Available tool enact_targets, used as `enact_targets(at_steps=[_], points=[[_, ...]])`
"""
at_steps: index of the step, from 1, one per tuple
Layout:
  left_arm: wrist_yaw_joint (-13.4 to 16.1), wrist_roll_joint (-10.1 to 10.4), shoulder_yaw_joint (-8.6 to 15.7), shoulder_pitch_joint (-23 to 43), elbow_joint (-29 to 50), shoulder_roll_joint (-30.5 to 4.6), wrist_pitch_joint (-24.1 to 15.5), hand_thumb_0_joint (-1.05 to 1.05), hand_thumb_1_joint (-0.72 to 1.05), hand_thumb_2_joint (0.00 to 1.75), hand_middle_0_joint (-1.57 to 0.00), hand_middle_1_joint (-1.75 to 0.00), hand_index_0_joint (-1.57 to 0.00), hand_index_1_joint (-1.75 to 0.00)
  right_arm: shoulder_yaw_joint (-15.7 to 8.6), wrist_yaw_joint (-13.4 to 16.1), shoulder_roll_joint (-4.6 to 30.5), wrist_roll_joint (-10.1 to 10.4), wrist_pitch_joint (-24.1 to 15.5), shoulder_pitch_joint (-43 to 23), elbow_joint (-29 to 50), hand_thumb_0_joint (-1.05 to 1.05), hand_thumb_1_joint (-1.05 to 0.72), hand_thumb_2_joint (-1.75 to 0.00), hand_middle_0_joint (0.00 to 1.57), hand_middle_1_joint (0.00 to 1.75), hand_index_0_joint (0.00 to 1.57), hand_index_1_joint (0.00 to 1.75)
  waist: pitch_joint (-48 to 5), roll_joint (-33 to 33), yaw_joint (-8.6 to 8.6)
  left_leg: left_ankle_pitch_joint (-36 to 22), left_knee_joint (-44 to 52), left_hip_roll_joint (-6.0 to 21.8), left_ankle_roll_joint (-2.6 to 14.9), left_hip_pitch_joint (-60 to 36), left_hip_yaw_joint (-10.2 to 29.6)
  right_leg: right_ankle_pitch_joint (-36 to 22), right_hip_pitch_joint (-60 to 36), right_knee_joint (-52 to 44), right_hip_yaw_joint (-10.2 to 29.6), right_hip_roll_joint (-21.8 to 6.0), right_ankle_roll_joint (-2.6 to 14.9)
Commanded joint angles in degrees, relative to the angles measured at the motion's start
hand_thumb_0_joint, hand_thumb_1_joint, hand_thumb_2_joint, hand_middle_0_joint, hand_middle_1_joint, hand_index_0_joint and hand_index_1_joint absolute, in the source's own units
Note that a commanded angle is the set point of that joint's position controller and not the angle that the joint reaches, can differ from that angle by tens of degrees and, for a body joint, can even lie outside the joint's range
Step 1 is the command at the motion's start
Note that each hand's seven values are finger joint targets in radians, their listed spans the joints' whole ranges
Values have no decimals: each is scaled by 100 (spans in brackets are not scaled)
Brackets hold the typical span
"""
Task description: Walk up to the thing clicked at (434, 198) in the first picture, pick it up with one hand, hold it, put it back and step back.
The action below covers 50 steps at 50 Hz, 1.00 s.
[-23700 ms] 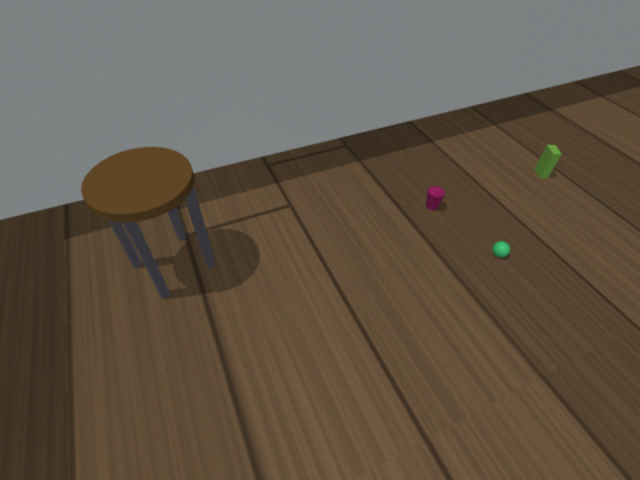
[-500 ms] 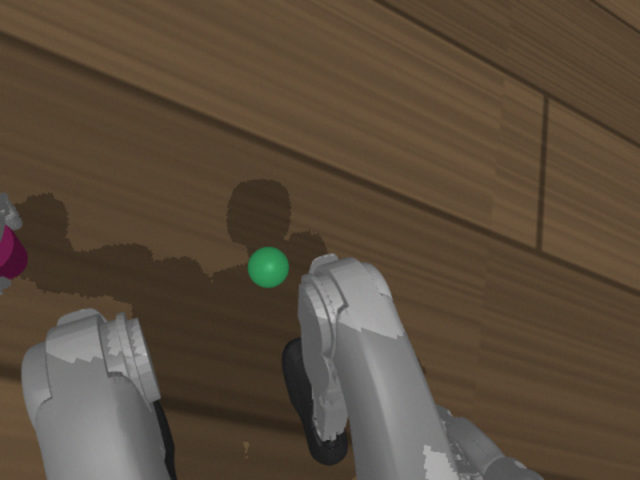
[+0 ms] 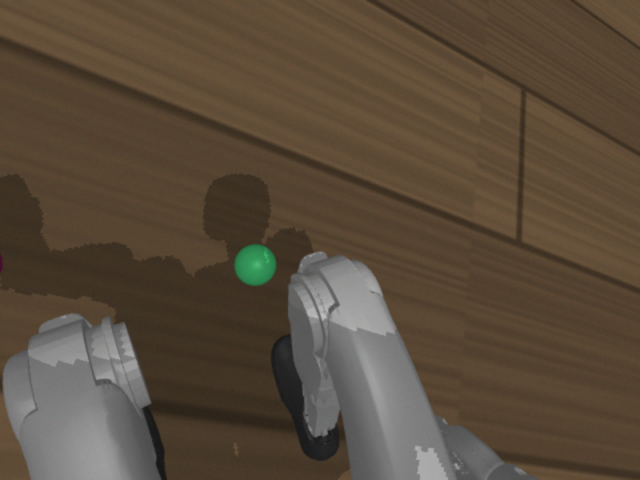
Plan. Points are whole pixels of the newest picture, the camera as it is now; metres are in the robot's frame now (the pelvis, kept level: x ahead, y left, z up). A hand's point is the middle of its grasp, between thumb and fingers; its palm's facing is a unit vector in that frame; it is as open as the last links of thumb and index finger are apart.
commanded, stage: open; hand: left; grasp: from above
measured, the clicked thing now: out of the picture +0.41 +0.32 -0.25
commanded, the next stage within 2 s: withdraw in 0.38 s
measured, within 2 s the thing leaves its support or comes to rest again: neither
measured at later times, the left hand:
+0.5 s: hand out of the picture +0.40 +0.31 -0.22, palm faces -0.45 -0.17 -0.88, open 14.0 cm
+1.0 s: hand out of the picture +0.41 +0.35 -0.03, palm faces -0.37 -0.07 -0.93, open 14.1 cm
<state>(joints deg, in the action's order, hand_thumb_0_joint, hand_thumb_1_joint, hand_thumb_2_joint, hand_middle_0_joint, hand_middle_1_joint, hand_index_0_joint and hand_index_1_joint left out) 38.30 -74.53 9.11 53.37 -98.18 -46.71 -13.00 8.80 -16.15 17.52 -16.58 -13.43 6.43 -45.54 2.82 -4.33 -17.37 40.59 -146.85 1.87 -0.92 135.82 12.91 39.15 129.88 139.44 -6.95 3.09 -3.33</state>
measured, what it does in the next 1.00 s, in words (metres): rises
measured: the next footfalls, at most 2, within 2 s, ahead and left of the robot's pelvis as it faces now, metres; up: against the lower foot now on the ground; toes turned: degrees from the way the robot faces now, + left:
none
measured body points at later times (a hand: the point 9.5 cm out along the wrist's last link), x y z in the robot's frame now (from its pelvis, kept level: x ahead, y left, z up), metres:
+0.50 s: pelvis +0.00 +0.00 +0.00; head +0.24 +0.10 +0.37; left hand +0.42 +0.32 -0.17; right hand +0.07 -0.26 -0.08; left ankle +0.06 +0.13 -0.26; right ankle +0.10 -0.12 -0.26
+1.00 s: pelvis +0.00 -0.01 +0.07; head +0.19 +0.04 +0.48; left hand +0.42 +0.35 +0.02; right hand +0.12 -0.26 -0.06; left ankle +0.06 +0.13 -0.26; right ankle +0.10 -0.12 -0.26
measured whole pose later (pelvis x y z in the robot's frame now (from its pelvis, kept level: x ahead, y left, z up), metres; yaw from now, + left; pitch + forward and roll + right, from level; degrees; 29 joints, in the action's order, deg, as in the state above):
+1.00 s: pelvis +0.00 -0.01 +0.07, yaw +5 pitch +34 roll -6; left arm 16.7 -61.3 0.3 46.3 -68.7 -36.2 -1.4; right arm -1.0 -12.6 16.0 -5.6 -3.6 6.7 -43.1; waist -8.9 3.3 -7.5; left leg 39.6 -131.7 2.6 -0.4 126.3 6.4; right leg 39.7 122.7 128.3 -2.5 1.5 -2.2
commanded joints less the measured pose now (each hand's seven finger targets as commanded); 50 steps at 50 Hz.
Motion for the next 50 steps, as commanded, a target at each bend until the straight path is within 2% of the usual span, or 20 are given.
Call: enact_targets(at_steps=[1,5,11,12,13,14,17,20,23,26,27,28,29,31,34,36,40,43,47,50], points=[[156,193,-139,1447,610,-998,46,0,-54,100,-6,-101,-5,-101,-482,8,1604,93,-29,860,-10,0,-89,-90,20,30,20,30,-3422,2291,-44,-866,1547,-17,158,-2655,-717,-1199,-1724,-1309,-638,245,472],[110,289,41,1257,790,-1156,93,0,-56,103,-6,-99,-4,-101,-500,-1,1651,137,-21,882,45,0,-89,-90,20,30,20,30,-3687,2431,79,-1170,1598,-25,125,-2913,-704,-1440,-1790,-1235,-692,208,483],[52,180,86,1413,829,-1203,51,0,-53,99,-5,-100,-5,-100,-528,-14,1662,124,7,879,127,0,-89,-90,20,30,20,30,-3570,2288,-67,-1164,1475,-37,163,-2724,-759,-1496,-1873,-1287,-641,194,466],[85,223,345,1259,822,-1451,44,0,-54,102,-6,-101,-4,-102,-542,4,1688,119,36,974,25,0,-89,-90,20,30,20,30,-3650,2330,-9,-1172,1528,-34,169,-2738,-753,-1506,-1999,-1328,-630,210,467],[46,211,181,1269,884,-1208,45,0,-54,104,-6,-102,-5,-103,-536,-8,1641,126,38,983,114,0,-89,-90,20,30,20,30,-3595,2405,-32,-1232,1521,-38,160,-2761,-772,-1554,-1975,-1313,-618,195,472],[59,243,316,1214,741,-1347,36,0,-53,102,-6,-102,-5,-103,-548,8,1664,107,53,974,29,0,-89,-90,20,30,20,30,-3571,2237,-32,-1119,1510,-24,169,-2690,-735,-1434,-1925,-1332,-654,205,467],[-86,193,74,1390,680,-1117,0,0,-52,101,-5,-102,-5,-103,-547,-4,1632,95,39,1000,39,0,-89,-90,20,30,20,30,-3421,2189,-195,-1000,1454,-31,181,-2637,-742,-1351,-1852,-1331,-654,183,456],[-187,294,-132,1442,824,-977,-66,0,-51,99,-5,-103,-5,-103,-552,22,1624,143,49,929,112,0,-89,-90,20,30,20,30,-3464,2162,-151,-936,1467,-30,200,-2600,-720,-1266,-1942,-1400,-576,197,458],[-186,264,-21,1342,829,-1172,-110,0,-51,100,-5,-101,-5,-102,-545,27,1653,160,57,979,90,0,-88,-90,20,30,20,30,-3552,2073,-94,-1031,1444,-27,188,-2694,-720,-1331,-1977,-1362,-602,198,455],[-89,255,18,1209,864,-1111,-164,0,-53,98,-6,-102,-8,-100,-533,62,1660,176,94,960,117,0,-90,-90,20,30,20,30,-3659,2151,-11,-1134,1511,-28,169,-2770,-725,-1432,-2040,-1354,-622,215,462],[-18,233,202,1219,998,-1309,-184,0,-53,98,-5,-102,-7,-100,-547,64,1694,176,109,952,93,0,-90,-90,20,30,20,30,-3742,2276,63,-1111,1585,-28,138,-2843,-697,-1356,-1960,-1319,-675,211,494],[-1,159,49,1336,1084,-1167,-180,0,-53,98,-6,-102,-7,-100,-531,56,1647,172,94,883,176,0,-90,-90,20,30,20,30,-3647,2387,30,-1049,1561,-33,132,-2815,-717,-1322,-1817,-1277,-671,212,511],[53,162,258,1319,1381,-1391,-175,0,-53,99,-6,-102,-7,-100,-564,60,1634,184,122,887,144,0,-90,-90,20,30,20,30,-3950,2558,148,-1168,1605,-14,124,-3000,-730,-1425,-1948,-1280,-635,227,510],[88,139,192,1288,1607,-1282,-90,0,-54,98,-6,-102,-7,-100,-611,39,1591,220,124,807,170,0,-90,-90,20,30,20,30,-3947,2789,178,-1159,1685,-34,86,-3169,-760,-1398,-1737,-1197,-673,187,522],[104,269,453,1010,2596,-1379,110,0,-54,99,-6,-101,-7,-100,-822,44,1593,398,220,772,206,0,-90,-90,20,30,20,30,-4699,3323,556,-1318,1968,-50,23,-3671,-835,-1489,-1831,-1247,-564,137,583],[10,420,299,676,2888,-1102,350,0,-56,100,-6,-101,-7,-100,-974,20,1502,528,314,685,225,0,-90,-90,20,30,20,30,-4832,3437,715,-1353,2133,-37,10,-3786,-930,-1545,-1786,-1327,-451,128,609],[-530,680,156,981,3911,-1041,801,0,-57,102,-8,-101,-7,-102,-1296,107,1450,883,577,929,239,0,-91,-91,20,30,20,30,-5240,3179,863,-1295,2453,-62,121,-3860,-1089,-1507,-1980,-1873,-179,75,595],[-1176,910,-369,1011,3760,-375,1077,0,-58,104,-8,-101,-6,-104,-1413,232,1285,1022,800,1189,167,0,-91,-91,20,30,20,30,-4970,2262,656,-1176,2657,-79,221,-3640,-1072,-1380,-2257,-2313,-84,120,559],[-2157,1456,-957,584,3595,371,1126,0,-57,104,-8,-103,-6,-105,-1487,451,1206,1186,983,1269,393,0,-91,-91,20,30,20,30,-4341,1155,506,-817,2959,-127,325,-3210,-985,-1010,-2690,-2831,-15,88,523],[-2797,1627,-1195,30,3382,405,1067,0,-56,104,-8,-102,-6,-104,-1415,656,1168,1289,1098,1154,613,0,-90,-91,20,30,20,30,-3772,381,603,-665,3137,-164,385,-2882,-1073,-769,-3238,-3221,103,90,500]])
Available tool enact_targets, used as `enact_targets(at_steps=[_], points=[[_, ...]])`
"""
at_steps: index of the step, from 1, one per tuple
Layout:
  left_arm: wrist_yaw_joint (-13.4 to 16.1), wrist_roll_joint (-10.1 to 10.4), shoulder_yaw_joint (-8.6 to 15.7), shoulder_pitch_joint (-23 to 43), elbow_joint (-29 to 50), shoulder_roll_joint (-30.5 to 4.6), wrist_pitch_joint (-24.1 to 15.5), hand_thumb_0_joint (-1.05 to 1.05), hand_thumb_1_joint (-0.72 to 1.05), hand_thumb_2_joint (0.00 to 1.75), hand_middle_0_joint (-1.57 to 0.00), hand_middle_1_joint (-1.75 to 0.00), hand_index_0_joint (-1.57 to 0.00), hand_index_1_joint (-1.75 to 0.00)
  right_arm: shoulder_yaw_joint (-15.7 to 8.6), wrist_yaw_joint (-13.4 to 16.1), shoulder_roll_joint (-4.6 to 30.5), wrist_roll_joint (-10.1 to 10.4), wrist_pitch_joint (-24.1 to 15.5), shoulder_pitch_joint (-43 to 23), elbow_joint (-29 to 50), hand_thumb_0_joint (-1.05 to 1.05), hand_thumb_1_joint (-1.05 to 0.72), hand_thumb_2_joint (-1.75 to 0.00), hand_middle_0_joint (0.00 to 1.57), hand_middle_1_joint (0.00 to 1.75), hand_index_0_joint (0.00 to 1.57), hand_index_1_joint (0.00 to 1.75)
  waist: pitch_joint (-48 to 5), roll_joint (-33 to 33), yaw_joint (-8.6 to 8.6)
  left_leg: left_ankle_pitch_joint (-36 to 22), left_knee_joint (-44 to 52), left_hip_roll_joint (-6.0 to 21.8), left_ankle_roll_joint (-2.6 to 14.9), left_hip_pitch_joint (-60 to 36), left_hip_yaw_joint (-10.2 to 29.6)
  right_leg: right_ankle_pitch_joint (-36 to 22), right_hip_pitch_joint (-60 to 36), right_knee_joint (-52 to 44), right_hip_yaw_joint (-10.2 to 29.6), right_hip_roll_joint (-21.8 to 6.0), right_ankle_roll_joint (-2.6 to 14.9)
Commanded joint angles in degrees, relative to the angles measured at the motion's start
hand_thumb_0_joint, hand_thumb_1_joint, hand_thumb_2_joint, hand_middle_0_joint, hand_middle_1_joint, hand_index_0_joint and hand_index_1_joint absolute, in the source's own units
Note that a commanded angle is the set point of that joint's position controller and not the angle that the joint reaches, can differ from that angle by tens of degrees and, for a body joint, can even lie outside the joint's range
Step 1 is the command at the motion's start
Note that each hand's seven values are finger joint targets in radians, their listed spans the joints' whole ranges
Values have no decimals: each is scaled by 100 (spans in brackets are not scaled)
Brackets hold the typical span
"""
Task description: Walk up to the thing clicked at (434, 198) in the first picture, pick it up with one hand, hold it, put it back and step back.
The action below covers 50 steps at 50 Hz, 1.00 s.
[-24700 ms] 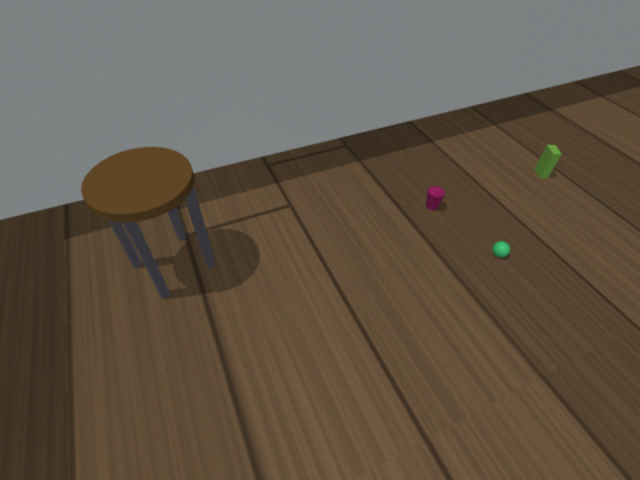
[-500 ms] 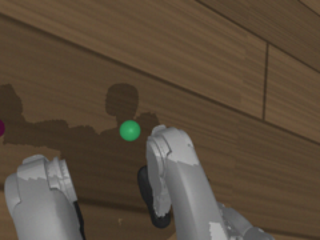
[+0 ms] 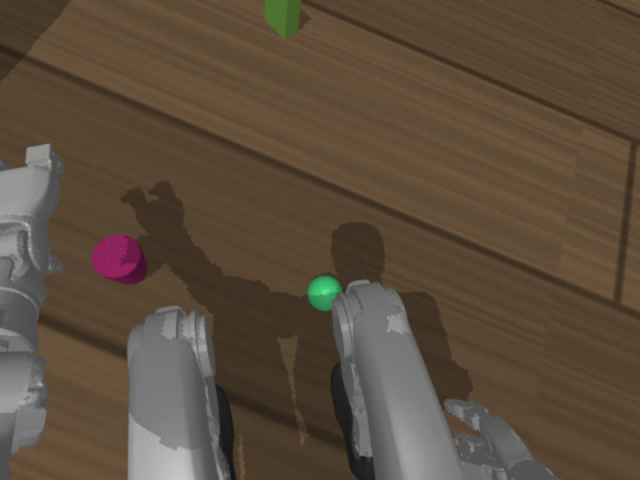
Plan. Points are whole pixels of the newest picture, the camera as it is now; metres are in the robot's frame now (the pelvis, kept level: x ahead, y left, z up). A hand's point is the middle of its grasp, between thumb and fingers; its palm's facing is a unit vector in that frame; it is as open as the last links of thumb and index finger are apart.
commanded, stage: withdraw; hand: left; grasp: from above
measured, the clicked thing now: (124, 263) +0.44 +0.28 -0.32
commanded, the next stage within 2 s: home in 0.42 s
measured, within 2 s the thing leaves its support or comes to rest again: neither
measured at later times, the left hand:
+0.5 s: hand (85, 260) +0.42 +0.29 -0.18, palm faces -0.40 -0.03 -0.91, open 14.1 cm
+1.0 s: hand (49, 254) +0.38 +0.26 -0.03, palm faces -0.35 -0.50 -0.79, open 10.3 cm
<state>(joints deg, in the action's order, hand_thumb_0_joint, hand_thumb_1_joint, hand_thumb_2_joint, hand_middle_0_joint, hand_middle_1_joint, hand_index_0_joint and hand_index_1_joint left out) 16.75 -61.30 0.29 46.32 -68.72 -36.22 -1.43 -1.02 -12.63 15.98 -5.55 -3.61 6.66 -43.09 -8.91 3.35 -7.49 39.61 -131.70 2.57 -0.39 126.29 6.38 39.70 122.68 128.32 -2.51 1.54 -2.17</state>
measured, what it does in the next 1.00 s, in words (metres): rises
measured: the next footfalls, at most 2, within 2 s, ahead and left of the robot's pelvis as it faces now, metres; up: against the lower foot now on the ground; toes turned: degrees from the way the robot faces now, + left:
none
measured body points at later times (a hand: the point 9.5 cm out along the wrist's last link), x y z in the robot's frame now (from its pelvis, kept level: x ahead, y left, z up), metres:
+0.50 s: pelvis -0.02 +0.00 -0.03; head +0.19 +0.08 +0.37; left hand +0.43 +0.29 -0.13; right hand +0.07 -0.28 -0.12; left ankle +0.08 +0.13 -0.33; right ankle +0.10 -0.13 -0.33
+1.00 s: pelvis +0.01 +0.00 +0.09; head +0.19 +0.04 +0.50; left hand +0.40 +0.28 +0.02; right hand +0.10 -0.26 -0.04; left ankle +0.08 +0.13 -0.33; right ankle +0.09 -0.13 -0.33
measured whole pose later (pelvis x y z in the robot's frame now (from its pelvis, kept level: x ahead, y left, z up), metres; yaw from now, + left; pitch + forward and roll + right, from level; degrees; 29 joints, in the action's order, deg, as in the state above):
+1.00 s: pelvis +0.01 +0.00 +0.09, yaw +2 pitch +34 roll -6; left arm 4.3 -39.0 2.0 25.7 -40.3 -27.4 1.3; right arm -1.6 -5.4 15.0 -0.9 0.1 12.1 -38.5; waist -11.7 3.1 -5.6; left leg 38.7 -115.5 2.6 0.0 111.3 4.7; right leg 38.8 107.8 112.2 -2.1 0.8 -2.0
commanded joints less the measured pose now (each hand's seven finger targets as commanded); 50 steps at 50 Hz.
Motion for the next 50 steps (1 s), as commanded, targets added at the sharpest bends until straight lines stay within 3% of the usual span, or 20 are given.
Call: enact_targets(at_steps=[1,2,3,7,9,13,16,18,19,23,27,28,31,33,37,40,41,44,48,50], points=[[-787,345,-280,792,596,-723,-158,0,-56,104,-8,-103,-6,-104,-397,389,1342,210,150,1117,449,0,-90,-91,20,30,20,30,-2477,-563,-335,-526,1643,-266,332,-1803,-430,-697,-2604,-2258,-292,226,397],[-875,335,-252,725,604,-793,-233,0,-56,104,-8,-102,-6,-104,-356,469,1299,222,183,1049,494,0,-91,-91,20,30,20,30,-2379,-625,-268,-527,1643,-265,320,-1783,-470,-664,-2710,-2351,-233,216,393],[-951,366,-319,823,677,-677,-324,0,-56,104,-8,-103,-7,-104,-316,542,1298,239,197,1079,521,0,-90,-90,20,30,20,30,-2282,-756,-335,-463,1658,-282,322,-1729,-464,-602,-2686,-2449,-213,192,385],[-866,22,-14,1261,1007,-1131,-891,0,-55,103,-10,-101,-8,-103,-179,735,1212,239,222,918,523,0,-91,-90,20,30,20,30,-2465,-178,-50,-582,1668,-294,258,-1985,-559,-673,-2348,-2187,-182,163,456],[-569,-247,134,1453,1071,-1295,-1194,0,-54,102,-12,-100,-9,-102,-139,773,1166,183,226,801,525,0,-91,-91,20,30,20,30,-2676,258,-18,-559,1666,-296,215,-2212,-565,-626,-2149,-2026,-191,161,485],[262,-939,117,2020,502,-1226,-1485,0,-57,104,-7,-102,-6,-103,-104,736,1136,27,241,710,368,0,-91,-90,20,30,20,30,-2835,975,-194,-655,1606,-293,148,-2622,-550,-796,-1509,-1634,-269,149,513],[803,-1159,128,2290,-343,-1187,-1475,0,-58,104,-7,-102,-6,-103,-66,742,1197,-120,185,717,261,0,-91,-90,20,30,20,30,-2588,835,-418,-294,1560,-307,131,-2480,-462,-416,-1052,-1547,-386,127,505],[1068,-1287,211,2679,-501,-1375,-1412,0,-57,103,-7,-102,-6,-103,-80,725,1269,-208,90,819,179,0,-91,-90,20,30,20,30,-2751,1101,-494,-170,1571,-330,99,-2621,-455,-316,-925,-1457,-457,70,493],[1178,-1322,326,2924,-429,-1578,-1376,0,-57,102,-7,-103,-7,-103,-103,724,1338,-246,56,837,147,0,-90,-90,20,30,20,30,-2997,1253,-434,-147,1571,-334,82,-2751,-432,-318,-887,-1361,-491,61,498],[1482,-1242,308,3250,-686,-1511,-1100,0,-55,100,-7,-102,-7,-102,-133,707,1351,-375,-73,866,-4,0,-90,-90,20,30,20,30,-3322,1655,-609,-176,1412,-334,36,-3022,-418,-334,-718,-1153,-518,41,484],[1497,-1079,461,3584,-529,-1728,-842,0,-47,92,-17,-93,-19,-92,-129,651,1371,-423,-168,1034,-132,0,-89,-89,20,30,20,30,-3819,1979,-618,-293,1348,-317,41,-3201,-437,-571,-773,-1076,-563,4,478],[1443,-1004,463,3519,-547,-1715,-766,0,-48,95,-11,-99,-14,-97,-139,633,1363,-407,-180,1046,-102,0,-90,-90,20,30,20,30,-3909,1987,-605,-256,1375,-298,44,-3234,-389,-565,-771,-1047,-594,7,490],[1207,-825,500,2987,-360,-1725,-566,0,-39,94,-23,-76,-20,-79,-171,574,1392,-314,-173,1228,-59,0,-89,-89,20,30,20,30,-4155,1932,-415,-485,1466,-296,77,-3244,-420,-763,-1074,-1169,-585,17,504],[963,-543,562,2575,-68,-1665,-423,0,-31,91,-22,-71,-20,-74,-215,558,1368,-207,-115,1420,2,0,-89,-89,20,30,20,30,-4443,1632,-271,-844,1557,-300,117,-3341,-465,-1050,-1546,-1358,-549,39,489],[355,260,582,1639,507,-1407,-158,0,-5,91,-22,-62,-20,-63,-317,544,1236,54,31,1549,241,0,-89,-90,20,30,20,30,-4458,872,-86,-1210,1780,-302,232,-3155,-560,-1389,-2557,-1861,-409,106,417],[-196,928,598,820,1564,-1153,-18,0,18,90,-21,-53,-20,-54,-400,593,1156,279,152,1495,517,0,-89,-90,20,30,20,30,-4444,576,43,-1195,2182,-290,264,-3262,-457,-1415,-3044,-2187,-344,120,393],[-395,1149,501,202,1535,-885,61,0,26,91,-21,-50,-20,-51,-407,617,1108,339,184,1446,559,0,-89,-90,20,30,20,30,-4044,313,45,-1187,2303,-271,285,-3148,-468,-1445,-3191,-2359,-317,128,366],[-901,1879,556,-438,2933,-666,125,0,41,87,-20,-43,-19,-44,-426,717,1022,478,244,1284,802,0,-90,-90,20,30,20,30,-3883,-24,137,-1175,2640,-246,328,-3193,-443,-1554,-3690,-2772,-218,121,321],[-1221,2557,465,-1344,4191,-204,202,0,67,83,-19,-32,-19,-32,-471,874,923,564,230,967,1017,0,-90,-90,20,30,20,30,-3435,66,218,-1141,3139,-188,257,-3840,-349,-1448,-3822,-3218,-157,56,383],[-1209,2774,633,-1462,4775,-234,216,0,83,88,-20,-29,-20,-29,-462,958,841,618,194,843,1119,0,-90,-90,20,30,20,30,-3519,365,334,-1123,3464,-160,211,-4326,-321,-1409,-3915,-3388,-90,33,397]])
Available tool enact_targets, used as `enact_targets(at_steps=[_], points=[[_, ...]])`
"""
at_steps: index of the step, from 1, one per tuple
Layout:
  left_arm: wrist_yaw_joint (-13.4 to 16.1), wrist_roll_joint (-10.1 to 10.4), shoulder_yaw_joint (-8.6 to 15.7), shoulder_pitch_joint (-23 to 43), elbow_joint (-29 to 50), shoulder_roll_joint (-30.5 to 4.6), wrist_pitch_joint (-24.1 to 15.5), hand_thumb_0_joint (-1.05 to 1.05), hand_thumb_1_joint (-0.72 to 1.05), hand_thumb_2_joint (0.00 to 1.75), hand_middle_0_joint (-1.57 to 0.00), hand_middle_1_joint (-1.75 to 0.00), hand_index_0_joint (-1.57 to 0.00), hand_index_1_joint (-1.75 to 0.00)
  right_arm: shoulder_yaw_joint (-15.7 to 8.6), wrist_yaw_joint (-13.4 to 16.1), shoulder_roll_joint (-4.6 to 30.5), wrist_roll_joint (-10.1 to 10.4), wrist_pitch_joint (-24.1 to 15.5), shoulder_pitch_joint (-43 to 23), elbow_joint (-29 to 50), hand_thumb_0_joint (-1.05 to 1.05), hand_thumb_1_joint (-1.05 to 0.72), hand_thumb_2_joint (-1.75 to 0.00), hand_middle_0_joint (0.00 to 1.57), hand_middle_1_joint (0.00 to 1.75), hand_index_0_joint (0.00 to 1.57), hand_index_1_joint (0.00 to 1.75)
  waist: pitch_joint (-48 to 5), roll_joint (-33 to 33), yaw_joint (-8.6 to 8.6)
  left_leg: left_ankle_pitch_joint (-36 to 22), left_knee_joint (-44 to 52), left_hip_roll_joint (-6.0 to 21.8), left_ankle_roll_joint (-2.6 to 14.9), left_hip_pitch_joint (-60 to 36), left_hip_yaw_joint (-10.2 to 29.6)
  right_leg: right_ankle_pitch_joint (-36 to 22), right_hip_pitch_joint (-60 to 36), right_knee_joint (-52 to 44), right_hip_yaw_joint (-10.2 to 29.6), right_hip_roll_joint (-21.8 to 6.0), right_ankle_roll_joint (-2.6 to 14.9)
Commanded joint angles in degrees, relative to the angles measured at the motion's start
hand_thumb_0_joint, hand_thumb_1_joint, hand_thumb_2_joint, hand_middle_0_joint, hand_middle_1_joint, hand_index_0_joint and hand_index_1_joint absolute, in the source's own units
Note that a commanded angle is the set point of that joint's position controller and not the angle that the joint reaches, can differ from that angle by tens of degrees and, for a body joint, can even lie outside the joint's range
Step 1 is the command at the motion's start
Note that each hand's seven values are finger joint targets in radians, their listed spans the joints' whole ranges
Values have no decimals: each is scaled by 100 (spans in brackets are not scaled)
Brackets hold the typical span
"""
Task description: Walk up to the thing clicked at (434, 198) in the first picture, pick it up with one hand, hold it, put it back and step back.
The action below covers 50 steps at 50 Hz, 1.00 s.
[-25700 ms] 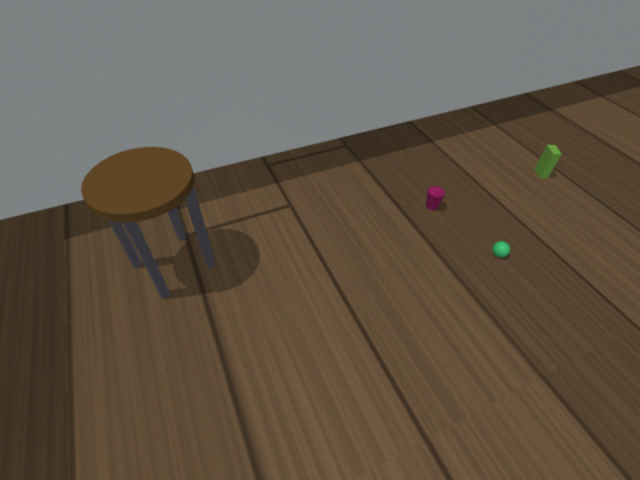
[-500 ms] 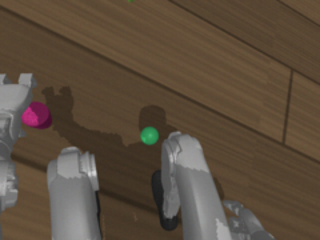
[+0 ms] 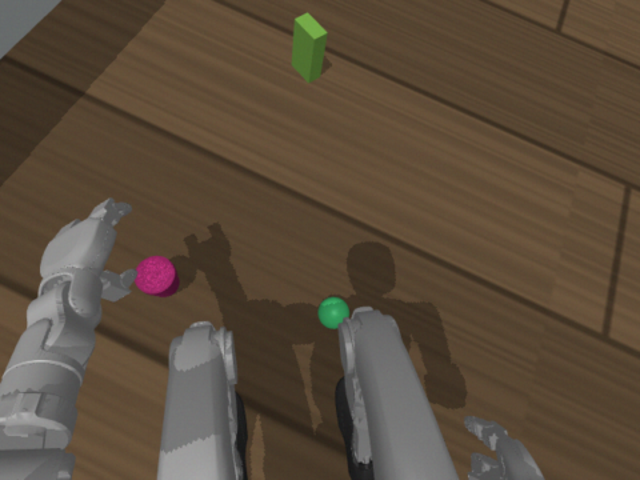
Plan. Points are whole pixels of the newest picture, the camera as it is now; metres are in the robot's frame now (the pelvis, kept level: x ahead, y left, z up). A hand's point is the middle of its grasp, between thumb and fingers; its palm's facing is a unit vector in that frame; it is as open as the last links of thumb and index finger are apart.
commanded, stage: home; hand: left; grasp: from above
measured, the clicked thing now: (161, 279) +0.44 +0.26 -0.41
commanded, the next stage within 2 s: none
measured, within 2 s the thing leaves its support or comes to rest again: neither
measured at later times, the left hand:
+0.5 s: hand (42, 379) +0.25 +0.21 +0.09, palm faces +0.03 -0.94 -0.34, open 7.4 cm
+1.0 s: hand out of the picture +0.21 +0.20 +0.21, palm faces +0.17 -0.97 -0.20, open 7.4 cm
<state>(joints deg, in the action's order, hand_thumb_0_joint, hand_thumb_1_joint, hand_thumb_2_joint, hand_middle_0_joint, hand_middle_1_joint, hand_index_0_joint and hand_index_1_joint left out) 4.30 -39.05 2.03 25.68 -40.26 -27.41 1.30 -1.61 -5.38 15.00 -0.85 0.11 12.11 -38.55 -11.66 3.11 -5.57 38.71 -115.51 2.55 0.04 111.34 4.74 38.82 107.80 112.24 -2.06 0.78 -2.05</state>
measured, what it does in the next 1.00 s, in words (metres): rises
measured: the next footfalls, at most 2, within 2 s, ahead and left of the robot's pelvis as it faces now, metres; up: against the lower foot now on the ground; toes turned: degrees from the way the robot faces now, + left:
none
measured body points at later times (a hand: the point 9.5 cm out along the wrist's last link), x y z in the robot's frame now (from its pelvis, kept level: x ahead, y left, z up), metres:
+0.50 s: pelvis +0.03 +0.00 +0.18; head +0.11 +0.03 +0.62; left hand +0.24 +0.25 +0.12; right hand +0.24 -0.21 +0.10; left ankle +0.07 +0.12 -0.42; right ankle +0.08 -0.13 -0.42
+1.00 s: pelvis +0.07 +0.00 +0.26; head +0.08 +0.01 +0.71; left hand +0.20 +0.25 +0.23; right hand +0.26 -0.23 +0.20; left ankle +0.07 +0.12 -0.42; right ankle +0.08 -0.13 -0.42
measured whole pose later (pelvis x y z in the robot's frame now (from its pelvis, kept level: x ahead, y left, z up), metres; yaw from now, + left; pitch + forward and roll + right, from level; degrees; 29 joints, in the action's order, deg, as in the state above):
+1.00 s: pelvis +0.07 +0.00 +0.26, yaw +6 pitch +11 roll -3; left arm 1.3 3.5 2.4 -29.5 7.9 -12.6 26.7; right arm 1.7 10.4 13.1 0.6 -12.7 17.0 -28.8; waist -10.8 2.6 -2.5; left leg 27.6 -58.2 1.7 -0.6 41.1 3.3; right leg 27.7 37.1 54.4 -3.2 -0.7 -1.2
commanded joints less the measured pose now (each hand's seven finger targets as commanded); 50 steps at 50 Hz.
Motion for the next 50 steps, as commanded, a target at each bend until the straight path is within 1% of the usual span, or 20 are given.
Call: enact_targets(at_steps=[1,2,4,6,8,9,10,11,14,15,18,19,28,31,32,35,38,42,46,50], points=[[48,646,394,528,2097,-996,-25,0,89,90,-20,-30,-20,-30,-400,270,937,165,-192,228,690,0,-90,-90,20,30,20,30,-3091,473,102,-990,2005,-142,143,-3014,-118,-1258,-2370,-1884,-130,89,397],[65,707,271,306,2245,-759,11,0,89,90,-20,-30,-20,-30,-385,299,903,175,-222,186,732,0,-90,-90,20,30,20,30,-3017,579,83,-968,2181,-137,125,-3184,-113,-1240,-2425,-1985,-122,88,400],[138,918,280,-22,2426,-600,129,0,90,90,-20,-30,-20,-30,-365,383,891,199,-292,52,758,0,-90,-90,20,30,20,30,-2692,720,107,-706,2598,-112,79,-3521,-24,-1019,-2428,-2212,-128,53,405],[187,1174,332,-256,2866,-546,274,0,90,90,-20,-30,-20,-30,-372,477,940,219,-373,-83,822,0,-90,-90,20,30,20,30,-2779,850,144,-504,3012,-102,41,-4038,66,-869,-2640,-2462,-130,26,396],[150,1503,128,-711,2994,-212,465,0,90,90,-20,-30,-20,-30,-336,561,913,255,-467,-253,896,0,-90,-90,20,30,20,30,-2475,787,129,-282,3344,-80,28,-4303,135,-726,-2750,-2711,-137,38,379],[150,1692,137,-749,3354,-232,547,0,90,90,-20,-30,-20,-30,-336,605,932,253,-507,-331,952,0,-90,-90,20,30,20,30,-2628,798,130,-232,3475,-93,37,-4537,172,-719,-2934,-2871,-134,41,363],[132,1837,68,-1141,3178,-92,676,0,90,90,-20,-30,-20,-30,-301,657,911,267,-545,-393,974,0,-90,-90,20,30,20,30,-2393,636,77,-209,3573,-100,40,-4584,155,-680,-3009,-3035,-122,44,351],[105,2065,0,-1175,3458,-16,755,0,90,90,-20,-30,-20,-30,-268,696,896,271,-586,-445,1010,0,-90,-90,20,30,20,30,-2359,651,48,-146,3700,-107,45,-4682,185,-662,-3136,-3143,-121,31,338],[97,2588,14,-1729,3704,66,1021,0,90,90,-20,-30,-20,-30,-174,830,824,295,-701,-562,1158,0,-90,-90,20,30,20,30,-1967,440,29,88,4089,-138,74,-4913,151,-464,-3580,-3686,-59,36,308],[112,2742,68,-1876,3884,58,1083,0,90,90,-20,-30,-20,-30,-135,868,801,311,-738,-603,1238,0,-90,-90,20,30,20,30,-1919,452,85,136,4263,-143,69,-5079,171,-428,-3753,-3828,-44,33,313],[148,3211,83,-2378,4222,200,1289,0,90,90,-20,-30,-20,-30,-68,987,681,321,-833,-506,1344,0,-90,-90,20,30,20,30,-1812,316,19,-272,4539,-167,77,-5428,81,-674,-4356,-4277,-16,36,305],[163,3331,141,-2644,4252,214,1375,0,90,90,-20,-30,-20,-30,-42,1026,636,320,-855,-471,1349,0,-90,-90,20,30,20,30,-1707,278,80,-436,4673,-174,75,-5541,54,-793,-4569,-4448,-5,32,304],[140,4062,351,-4095,5039,745,1960,0,90,90,-20,-30,-20,-30,165,1428,408,320,-1067,-31,1593,0,-90,-90,20,30,20,30,-1227,254,170,-1729,5756,-193,43,-6795,-34,-1820,-6169,-5562,-63,37,293],[102,4239,421,-4766,5345,838,2152,0,90,90,-20,-30,-20,-30,182,1540,362,310,-1138,118,1715,0,-90,-90,20,30,20,30,-1104,94,237,-2243,5968,-249,66,-7125,-189,-2271,-6756,-5983,-106,60,271],[74,4288,366,-4838,5495,882,2189,0,90,90,-20,-30,-20,-30,190,1565,333,304,-1162,145,1726,0,-90,-90,20,30,20,30,-1053,89,198,-2415,6026,-261,72,-7209,-225,-2437,-6910,-6115,-110,62,261],[14,4355,400,-5231,5733,934,2293,0,90,90,-20,-30,-20,-30,180,1632,335,278,-1241,216,1788,0,-90,-90,20,30,20,30,-843,-18,225,-2710,6229,-252,78,-7438,-209,-2716,-7146,-6329,-159,68,245],[-66,4317,359,-5384,5836,950,2315,0,90,90,-20,-30,-20,-30,165,1669,342,244,-1325,230,1843,0,-90,-90,20,30,20,30,-470,-153,255,-2534,6434,-257,96,-7503,-213,-2531,-7196,-6526,-193,73,232],[-192,4268,304,-5442,5962,945,2287,0,90,90,-20,-30,-20,-30,104,1674,375,194,-1447,206,1840,0,-90,-90,20,30,20,30,-151,14,253,-2301,6655,-247,79,-7586,-232,-2236,-7140,-6671,-248,72,229],[-267,4243,302,-5354,5850,946,2262,0,90,90,-20,-30,-20,-30,79,1676,436,163,-1567,160,1849,0,-90,-90,20,30,20,30,23,-210,230,-2225,6656,-251,93,-7602,-252,-2172,-7149,-6727,-250,44,193],[-311,4218,354,-5311,5857,917,2209,0,89,89,-20,-30,-20,-30,49,1652,459,135,-1634,157,1803,0,-90,-90,20,30,20,30,-99,-64,301,-2260,6660,-261,68,-7677,-274,-2202,-7210,-6691,-234,28,199]])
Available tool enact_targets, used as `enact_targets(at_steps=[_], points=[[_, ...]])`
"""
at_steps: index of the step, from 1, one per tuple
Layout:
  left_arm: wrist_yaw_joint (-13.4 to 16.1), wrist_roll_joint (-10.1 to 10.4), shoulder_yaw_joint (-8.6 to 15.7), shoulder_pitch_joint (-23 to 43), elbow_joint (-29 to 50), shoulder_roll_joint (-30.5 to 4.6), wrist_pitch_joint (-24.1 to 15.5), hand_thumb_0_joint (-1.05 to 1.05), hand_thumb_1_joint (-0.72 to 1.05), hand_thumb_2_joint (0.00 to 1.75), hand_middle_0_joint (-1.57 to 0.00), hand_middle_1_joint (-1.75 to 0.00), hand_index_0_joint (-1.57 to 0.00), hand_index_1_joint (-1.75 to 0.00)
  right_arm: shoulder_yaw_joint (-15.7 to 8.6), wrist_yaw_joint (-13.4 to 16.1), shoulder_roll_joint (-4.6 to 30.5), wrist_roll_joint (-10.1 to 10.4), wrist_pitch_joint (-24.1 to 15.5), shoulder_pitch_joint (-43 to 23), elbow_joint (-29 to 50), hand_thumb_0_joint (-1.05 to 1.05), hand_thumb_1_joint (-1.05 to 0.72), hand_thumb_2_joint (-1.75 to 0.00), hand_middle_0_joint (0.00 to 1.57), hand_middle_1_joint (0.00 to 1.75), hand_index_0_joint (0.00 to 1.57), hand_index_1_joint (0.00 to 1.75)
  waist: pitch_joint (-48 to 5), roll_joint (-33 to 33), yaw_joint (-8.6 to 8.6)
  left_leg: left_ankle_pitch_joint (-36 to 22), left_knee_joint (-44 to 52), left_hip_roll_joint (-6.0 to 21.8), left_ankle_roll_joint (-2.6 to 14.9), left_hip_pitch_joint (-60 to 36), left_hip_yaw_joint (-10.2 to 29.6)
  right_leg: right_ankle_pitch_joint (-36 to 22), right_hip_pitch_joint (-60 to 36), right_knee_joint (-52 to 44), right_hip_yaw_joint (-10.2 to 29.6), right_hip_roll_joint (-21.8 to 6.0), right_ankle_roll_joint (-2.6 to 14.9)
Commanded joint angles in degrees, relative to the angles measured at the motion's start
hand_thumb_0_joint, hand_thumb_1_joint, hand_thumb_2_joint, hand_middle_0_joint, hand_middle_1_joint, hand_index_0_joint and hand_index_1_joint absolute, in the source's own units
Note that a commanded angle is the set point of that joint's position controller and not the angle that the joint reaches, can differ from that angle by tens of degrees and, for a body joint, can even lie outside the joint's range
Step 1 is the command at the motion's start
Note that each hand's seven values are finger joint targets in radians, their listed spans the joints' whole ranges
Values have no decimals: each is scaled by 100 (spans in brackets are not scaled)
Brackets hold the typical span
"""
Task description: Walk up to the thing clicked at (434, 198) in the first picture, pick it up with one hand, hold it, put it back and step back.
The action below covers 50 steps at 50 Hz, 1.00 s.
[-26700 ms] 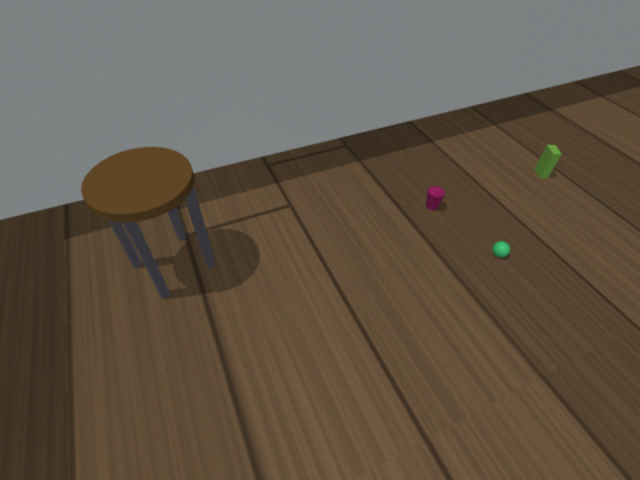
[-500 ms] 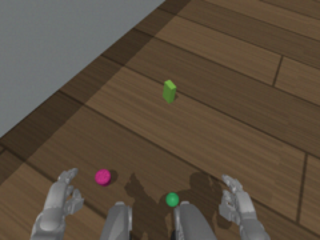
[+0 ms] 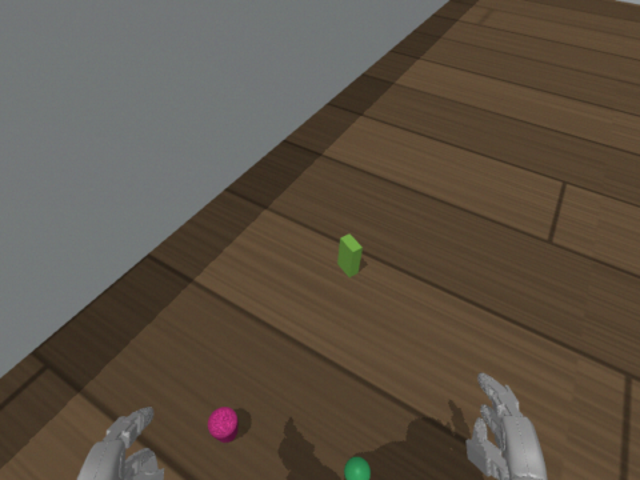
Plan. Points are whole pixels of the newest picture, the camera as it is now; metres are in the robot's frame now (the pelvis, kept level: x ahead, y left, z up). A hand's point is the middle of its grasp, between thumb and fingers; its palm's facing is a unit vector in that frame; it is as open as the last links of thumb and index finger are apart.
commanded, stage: home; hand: left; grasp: from above
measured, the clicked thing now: (225, 427) +0.39 +0.22 -0.67
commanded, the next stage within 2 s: stand in 1.84 s
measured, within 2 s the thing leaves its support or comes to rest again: neither
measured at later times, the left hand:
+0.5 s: hand (157, 479) +0.16 +0.18 -0.05, palm faces +0.05 -0.98 -0.20, open 7.4 cm
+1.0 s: hand out of the picture +0.16 +0.19 -0.05, palm faces +0.05 -0.98 -0.20, open 7.4 cm
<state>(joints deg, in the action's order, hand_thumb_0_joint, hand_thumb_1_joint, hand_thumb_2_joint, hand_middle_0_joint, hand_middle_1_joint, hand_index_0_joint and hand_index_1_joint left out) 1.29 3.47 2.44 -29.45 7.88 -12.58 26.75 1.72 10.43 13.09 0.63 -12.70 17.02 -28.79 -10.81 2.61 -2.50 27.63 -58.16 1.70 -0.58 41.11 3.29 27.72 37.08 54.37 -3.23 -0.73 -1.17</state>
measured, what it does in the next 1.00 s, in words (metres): stands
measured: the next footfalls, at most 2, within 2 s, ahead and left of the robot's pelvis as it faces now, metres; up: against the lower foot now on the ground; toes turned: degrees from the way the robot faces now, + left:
none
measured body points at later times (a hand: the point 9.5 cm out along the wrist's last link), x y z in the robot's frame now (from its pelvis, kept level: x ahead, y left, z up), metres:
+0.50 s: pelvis +0.00 +0.00 +0.00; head +0.01 +0.01 +0.45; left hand +0.16 +0.23 -0.03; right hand +0.15 -0.24 -0.06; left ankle +0.01 +0.12 -0.68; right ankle -0.01 -0.14 -0.68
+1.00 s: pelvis -0.01 +0.01 +0.00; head +0.01 +0.02 +0.45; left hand +0.15 +0.24 -0.03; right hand +0.15 -0.24 -0.06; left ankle +0.01 +0.12 -0.68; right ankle -0.01 -0.14 -0.68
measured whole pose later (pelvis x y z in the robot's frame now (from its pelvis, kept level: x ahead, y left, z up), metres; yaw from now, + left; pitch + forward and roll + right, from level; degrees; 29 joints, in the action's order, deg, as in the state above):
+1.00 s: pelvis -0.01 +0.01 +0.00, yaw +0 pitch +10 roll -3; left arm 1.0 2.9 2.0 -28.6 7.6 -13.0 26.3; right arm 2.3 10.1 12.4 0.0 -14.4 16.7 -30.8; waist -9.2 2.3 -2.0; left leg 27.4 -58.6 1.7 -0.1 40.8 2.8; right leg 27.0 36.7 54.2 -2.7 -0.7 -1.7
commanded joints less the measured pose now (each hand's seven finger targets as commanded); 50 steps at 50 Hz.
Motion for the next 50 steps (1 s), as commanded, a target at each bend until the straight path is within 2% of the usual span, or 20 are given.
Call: enact_targets(at_steps=[1,2,3,11,15,20,26,30,34,36,45,50], points=[[-7,-47,322,189,1079,-587,-338,0,89,90,-20,-30,-20,-30,-284,63,657,-10,-356,-359,835,0,-90,-90,20,30,20,30,-181,16,5,-1142,925,-181,127,-663,-147,-1088,-140,-913,-107,175,109],[-18,-45,312,234,1142,-598,-345,0,88,89,-20,-30,-20,-30,-286,56,658,-19,-371,-343,816,0,-90,-90,20,30,20,30,-301,100,-17,-1226,925,-183,117,-748,-135,-1159,-168,-878,-105,186,117],[-6,-74,302,224,1065,-616,-342,0,87,88,-20,-29,-20,-29,-285,56,674,-18,-368,-398,827,0,-90,-90,20,30,20,30,-178,66,-4,-1136,959,-173,116,-709,-140,-1086,-126,-903,-110,189,107],[19,-67,287,254,1099,-593,-381,0,85,87,-19,-29,-19,-29,-249,59,659,-34,-417,-454,768,0,-90,-90,20,30,20,30,-219,42,5,-975,995,-163,128,-712,-100,-940,-158,-923,-105,203,108],[41,-65,288,213,1151,-599,-385,0,90,90,-20,-30,-20,-30,-247,84,625,-38,-421,-427,772,0,-90,-90,20,30,20,30,-391,-99,9,-1272,834,-197,153,-727,-147,-1275,-302,-945,-37,162,80],[35,-82,273,167,1051,-591,-399,0,89,89,-20,-30,-20,-30,-261,83,651,-46,-432,-437,711,0,-90,-90,20,30,20,30,-314,105,60,-1149,997,-141,102,-782,-80,-1055,-184,-856,-115,213,128],[17,-55,257,213,1045,-582,-388,0,90,90,-20,-30,-20,-30,-265,85,655,-41,-446,-431,677,0,-90,-90,20,30,20,30,-307,37,32,-1343,1000,-114,97,-801,-37,-1188,-263,-812,-133,228,136],[31,-73,260,215,1012,-582,-364,0,90,90,-20,-30,-20,-30,-257,81,639,-42,-427,-463,702,0,-90,-90,20,30,20,30,-139,37,71,-1044,1039,-117,104,-684,-55,-945,-164,-897,-129,216,127],[16,-61,274,224,1031,-614,-347,0,90,90,-20,-30,-20,-30,-274,78,653,-35,-436,-452,715,0,-90,-90,20,30,20,30,-177,-96,46,-1108,955,-145,131,-659,-114,-1046,-267,-958,-82,193,97],[3,-69,295,248,1064,-625,-355,0,90,90,-20,-30,-20,-30,-273,76,651,-43,-453,-455,690,0,-90,-90,20,30,20,30,-168,99,43,-1014,1007,-142,117,-694,-103,-948,-206,-926,-81,195,116],[9,-77,245,302,1072,-589,-360,0,90,90,-20,-30,-20,-30,-263,72,667,-38,-481,-485,706,0,-90,-90,20,30,20,30,-54,133,34,-535,1148,-90,107,-638,-18,-556,-57,-917,-102,213,112],[20,-71,254,165,1109,-583,-380,0,90,90,-20,-30,-20,-30,-271,80,653,-35,-485,-454,715,0,-90,-90,20,30,20,30,-264,71,55,-936,1050,-94,101,-709,-22,-852,-179,-847,-107,216,126]])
